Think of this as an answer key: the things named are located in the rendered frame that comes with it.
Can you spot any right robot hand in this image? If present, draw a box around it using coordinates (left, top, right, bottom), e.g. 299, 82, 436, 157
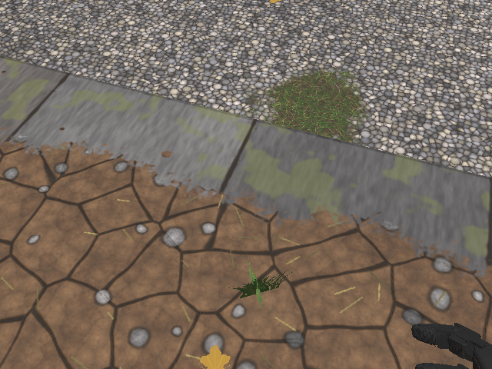
411, 323, 492, 369

